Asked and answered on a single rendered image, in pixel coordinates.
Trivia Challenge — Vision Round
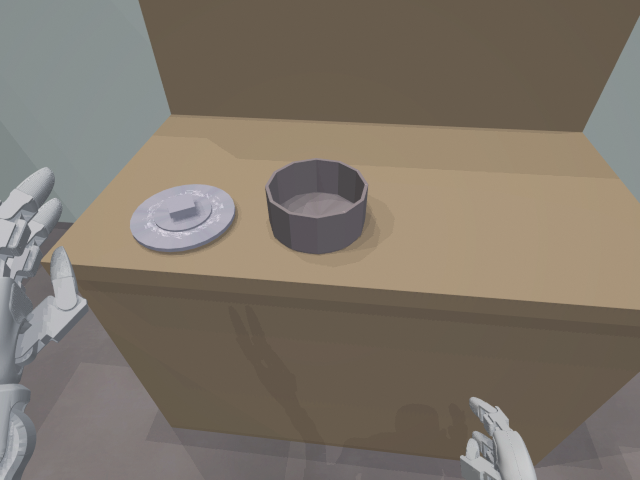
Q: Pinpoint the left robot forearm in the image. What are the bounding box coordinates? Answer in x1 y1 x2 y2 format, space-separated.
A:
0 384 36 480

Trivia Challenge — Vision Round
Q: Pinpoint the robot left hand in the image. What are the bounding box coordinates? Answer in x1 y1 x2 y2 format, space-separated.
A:
0 167 89 385

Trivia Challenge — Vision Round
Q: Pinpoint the knob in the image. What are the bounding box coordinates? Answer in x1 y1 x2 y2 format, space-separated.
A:
165 193 197 219

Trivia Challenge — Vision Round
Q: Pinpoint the robot right hand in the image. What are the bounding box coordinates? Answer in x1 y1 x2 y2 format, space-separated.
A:
460 397 537 480

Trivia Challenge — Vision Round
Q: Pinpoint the table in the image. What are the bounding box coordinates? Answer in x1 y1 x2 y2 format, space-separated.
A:
40 0 640 466

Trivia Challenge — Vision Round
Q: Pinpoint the pot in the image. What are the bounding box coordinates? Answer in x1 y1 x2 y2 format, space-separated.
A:
265 158 368 254

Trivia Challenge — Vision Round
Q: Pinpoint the lid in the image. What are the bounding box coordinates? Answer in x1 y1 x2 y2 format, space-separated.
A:
130 184 235 252

